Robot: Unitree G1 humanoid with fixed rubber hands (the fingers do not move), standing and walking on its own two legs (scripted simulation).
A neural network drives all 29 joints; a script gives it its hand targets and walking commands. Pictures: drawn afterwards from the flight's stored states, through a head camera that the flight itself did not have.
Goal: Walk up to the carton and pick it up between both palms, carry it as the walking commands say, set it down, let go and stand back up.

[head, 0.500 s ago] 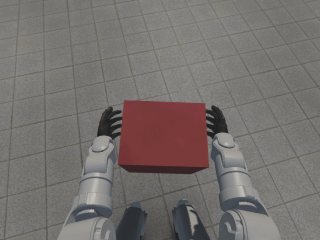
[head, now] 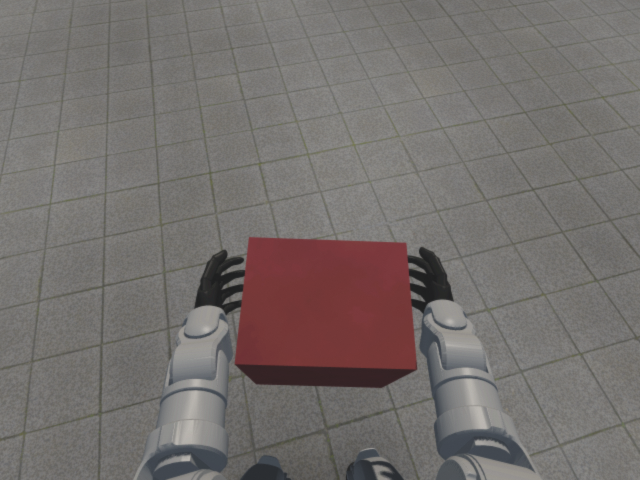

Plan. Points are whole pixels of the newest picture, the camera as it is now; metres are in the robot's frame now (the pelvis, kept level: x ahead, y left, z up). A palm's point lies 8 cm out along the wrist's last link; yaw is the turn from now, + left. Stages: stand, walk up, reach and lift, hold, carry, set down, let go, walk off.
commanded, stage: reach and lift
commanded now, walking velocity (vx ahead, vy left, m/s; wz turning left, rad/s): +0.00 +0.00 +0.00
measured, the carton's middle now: (323, 321) +0.35 +0.00 -0.11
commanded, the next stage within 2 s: hold in 1.88 s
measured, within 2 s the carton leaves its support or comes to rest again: neither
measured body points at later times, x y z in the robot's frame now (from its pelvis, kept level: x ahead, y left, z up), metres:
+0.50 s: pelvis +0.01 +0.00 +0.04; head +0.04 -0.01 +0.49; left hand +0.34 +0.15 +0.03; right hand +0.34 -0.15 +0.03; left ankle +0.02 +0.14 -0.69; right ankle +0.04 -0.12 -0.69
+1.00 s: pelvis +0.02 +0.00 +0.05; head -0.03 -0.01 +0.50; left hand +0.32 +0.15 +0.09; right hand +0.33 -0.15 +0.09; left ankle +0.02 +0.13 -0.69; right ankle +0.04 -0.12 -0.69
